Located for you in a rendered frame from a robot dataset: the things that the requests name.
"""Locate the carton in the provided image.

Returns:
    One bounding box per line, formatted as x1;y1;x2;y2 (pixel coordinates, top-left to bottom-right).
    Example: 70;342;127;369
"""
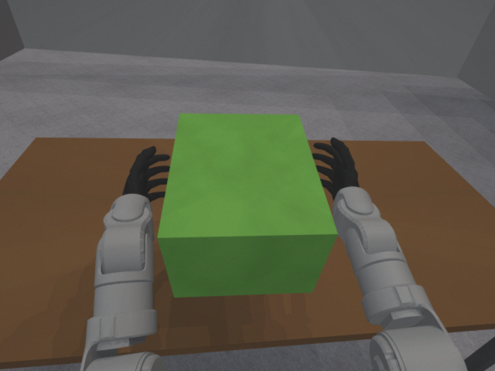
157;114;338;298

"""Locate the left robot forearm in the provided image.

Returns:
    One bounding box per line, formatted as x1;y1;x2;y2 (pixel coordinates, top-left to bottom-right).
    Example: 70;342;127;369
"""
80;194;157;371

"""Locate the right robot forearm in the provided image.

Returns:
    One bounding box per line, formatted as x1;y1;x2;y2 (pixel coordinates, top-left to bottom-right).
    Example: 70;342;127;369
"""
332;186;468;371

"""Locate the left robot upper arm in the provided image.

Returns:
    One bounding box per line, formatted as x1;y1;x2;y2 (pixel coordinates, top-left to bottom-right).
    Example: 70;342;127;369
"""
86;352;166;371

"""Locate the robot right hand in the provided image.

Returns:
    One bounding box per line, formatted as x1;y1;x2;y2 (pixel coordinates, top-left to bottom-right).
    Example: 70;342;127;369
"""
312;138;360;201

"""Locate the right robot upper arm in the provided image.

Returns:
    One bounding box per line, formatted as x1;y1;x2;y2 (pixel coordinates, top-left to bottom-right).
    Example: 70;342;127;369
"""
370;325;466;371

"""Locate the robot left hand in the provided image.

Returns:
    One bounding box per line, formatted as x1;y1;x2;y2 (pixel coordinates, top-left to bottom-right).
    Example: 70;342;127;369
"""
122;146;170;202

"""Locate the table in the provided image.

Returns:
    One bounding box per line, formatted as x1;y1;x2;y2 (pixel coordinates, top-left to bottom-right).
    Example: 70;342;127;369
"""
0;138;495;371

